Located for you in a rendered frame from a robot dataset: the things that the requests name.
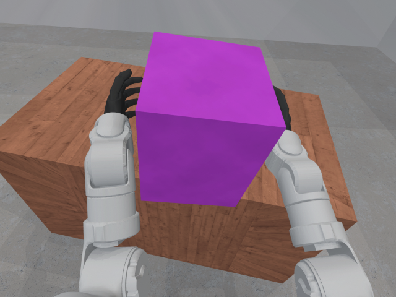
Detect pedestal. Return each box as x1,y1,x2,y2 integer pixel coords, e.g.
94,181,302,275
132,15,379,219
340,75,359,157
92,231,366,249
0,57,357,283

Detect robot right upper arm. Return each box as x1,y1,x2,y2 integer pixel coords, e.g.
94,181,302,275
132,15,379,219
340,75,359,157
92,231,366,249
294,254,373,297

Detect robot left forearm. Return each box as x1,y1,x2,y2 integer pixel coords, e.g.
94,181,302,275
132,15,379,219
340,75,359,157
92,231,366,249
79,113,140,291

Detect carton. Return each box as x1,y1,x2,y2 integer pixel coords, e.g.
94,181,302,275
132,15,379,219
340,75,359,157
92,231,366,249
136,32,286,207

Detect robot left hand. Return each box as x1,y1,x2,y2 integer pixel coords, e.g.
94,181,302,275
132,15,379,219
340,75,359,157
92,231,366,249
104,69,143,119

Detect robot right forearm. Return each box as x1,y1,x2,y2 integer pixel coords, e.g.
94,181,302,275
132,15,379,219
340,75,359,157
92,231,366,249
265,130,374,297

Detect robot right hand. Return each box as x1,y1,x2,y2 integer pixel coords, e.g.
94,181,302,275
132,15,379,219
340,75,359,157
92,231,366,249
273,86,291,131

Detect robot left upper arm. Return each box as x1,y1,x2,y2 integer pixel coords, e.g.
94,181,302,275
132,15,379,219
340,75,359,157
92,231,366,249
54,246,150,297

